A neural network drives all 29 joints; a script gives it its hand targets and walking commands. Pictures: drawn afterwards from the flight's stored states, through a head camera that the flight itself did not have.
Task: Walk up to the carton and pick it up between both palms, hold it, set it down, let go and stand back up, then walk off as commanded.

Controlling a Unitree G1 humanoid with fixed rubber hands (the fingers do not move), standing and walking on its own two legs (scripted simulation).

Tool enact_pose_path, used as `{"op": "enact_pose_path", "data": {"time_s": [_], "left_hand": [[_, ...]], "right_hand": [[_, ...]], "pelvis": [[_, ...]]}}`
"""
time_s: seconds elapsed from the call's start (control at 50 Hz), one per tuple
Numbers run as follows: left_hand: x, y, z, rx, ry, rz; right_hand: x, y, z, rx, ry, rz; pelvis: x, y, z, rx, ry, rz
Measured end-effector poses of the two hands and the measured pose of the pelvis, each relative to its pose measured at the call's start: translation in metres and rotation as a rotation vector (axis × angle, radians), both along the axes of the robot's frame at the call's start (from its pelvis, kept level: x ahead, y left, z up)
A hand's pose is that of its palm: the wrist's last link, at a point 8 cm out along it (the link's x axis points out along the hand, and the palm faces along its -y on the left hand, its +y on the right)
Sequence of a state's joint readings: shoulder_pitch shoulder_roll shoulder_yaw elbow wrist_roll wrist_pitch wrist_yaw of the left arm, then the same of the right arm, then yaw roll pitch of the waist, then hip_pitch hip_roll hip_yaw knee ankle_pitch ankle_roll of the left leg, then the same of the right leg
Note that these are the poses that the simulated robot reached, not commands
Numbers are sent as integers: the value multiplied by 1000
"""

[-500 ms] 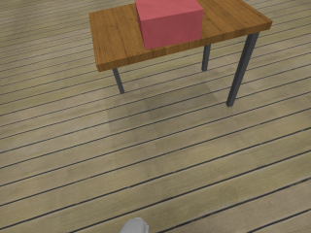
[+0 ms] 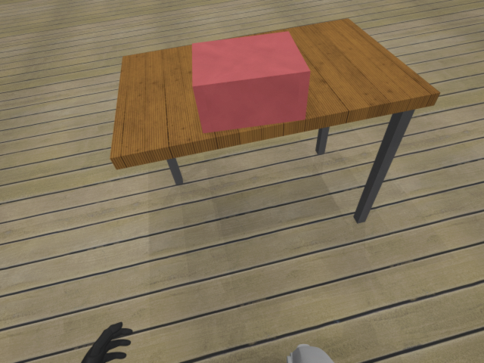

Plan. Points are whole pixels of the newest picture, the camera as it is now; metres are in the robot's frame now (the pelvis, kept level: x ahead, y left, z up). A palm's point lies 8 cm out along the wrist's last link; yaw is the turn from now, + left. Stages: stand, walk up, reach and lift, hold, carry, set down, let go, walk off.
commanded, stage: walk up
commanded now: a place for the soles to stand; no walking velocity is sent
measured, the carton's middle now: (247, 80) +0.80 +0.03 +0.04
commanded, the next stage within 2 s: none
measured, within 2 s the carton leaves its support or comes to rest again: neither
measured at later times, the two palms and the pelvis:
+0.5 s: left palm (174, 313) +0.22 +0.16 -0.08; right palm out of the picture +0.18 -0.44 -0.11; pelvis +0.15 -0.13 +0.01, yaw +5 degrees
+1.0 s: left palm (171, 299) +0.25 +0.18 -0.09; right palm (425, 212) +0.47 -0.39 -0.13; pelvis +0.30 -0.12 -0.01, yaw +11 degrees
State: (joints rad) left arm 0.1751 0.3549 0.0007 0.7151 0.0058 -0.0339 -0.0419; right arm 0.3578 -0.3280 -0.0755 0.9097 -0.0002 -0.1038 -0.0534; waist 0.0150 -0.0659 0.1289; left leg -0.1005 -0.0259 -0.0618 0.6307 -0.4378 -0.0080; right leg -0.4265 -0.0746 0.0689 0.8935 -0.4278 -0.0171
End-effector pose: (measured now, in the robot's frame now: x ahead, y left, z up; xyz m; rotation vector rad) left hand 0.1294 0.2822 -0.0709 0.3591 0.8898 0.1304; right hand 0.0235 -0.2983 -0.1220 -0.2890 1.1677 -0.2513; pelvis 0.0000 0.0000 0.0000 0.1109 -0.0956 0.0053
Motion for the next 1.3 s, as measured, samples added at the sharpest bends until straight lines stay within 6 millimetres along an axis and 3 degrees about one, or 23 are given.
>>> {"op": "enact_pose_path", "data": {"time_s": [0.04,0.1,0.2,0.28,0.42,0.52,0.56,0.6,0.68,0.78,0.86,0.94,1.0,1.08,1.16,1.22,1.3], "left_hand": [[14,-18,-1,11,-7,-2],[12,-35,0,29,27,35],[-4,-53,19,50,183,104],[4,-69,29,51,244,130],[47,-101,13,6,258,134],[103,-123,-11,-3,137,106],[117,-131,-13,9,108,111],[121,-137,-20,34,89,114],[100,-141,-23,62,123,217],[71,-137,-10,105,288,308],[72,-130,-4,108,384,328],[93,-115,-14,107,424,331],[124,-105,-22,94,365,353],[168,-92,-3,111,244,345],[197,-84,10,133,178,323],[205,-86,11,138,167,314],[191,-87,10,138,202,337]], "right_hand": [[18,-17,-12,14,11,9],[54,-35,-15,32,16,49],[109,-56,8,59,-15,70],[133,-73,20,61,15,79],[159,-109,29,9,77,82],[157,-144,8,-40,90,26],[176,-154,-5,-30,66,21],[208,-161,-24,-14,24,44],[274,-153,-37,42,-29,145],[346,-137,-16,79,-106,185],[391,-122,-4,88,-117,208],[430,-103,-5,74,-126,226],[442,-91,-10,73,-102,252],[449,-80,-8,96,-76,230],[458,-72,-10,115,-81,231],[461,-72,-15,121,-68,235],[464,-69,-15,118,-33,253]], "pelvis": [[15,-18,-6,-4,-2,7],[33,-41,-4,-3,8,39],[66,-67,25,11,37,50],[90,-84,39,11,62,61],[128,-111,35,-40,88,80],[155,-133,5,-12,4,80],[167,-143,-5,-10,19,75],[176,-154,-19,-21,50,80],[196,-165,-25,-69,22,151],[229,-161,-7,-78,54,156],[254,-152,2,-94,105,159],[281,-134,-4,-116,127,163],[298,-124,-7,-77,49,185],[318,-113,1,-68,-10,179],[327,-109,4,-66,-14,174],[328,-111,2,-62,1,178],[325,-112,4,-80,-3,200]]}}
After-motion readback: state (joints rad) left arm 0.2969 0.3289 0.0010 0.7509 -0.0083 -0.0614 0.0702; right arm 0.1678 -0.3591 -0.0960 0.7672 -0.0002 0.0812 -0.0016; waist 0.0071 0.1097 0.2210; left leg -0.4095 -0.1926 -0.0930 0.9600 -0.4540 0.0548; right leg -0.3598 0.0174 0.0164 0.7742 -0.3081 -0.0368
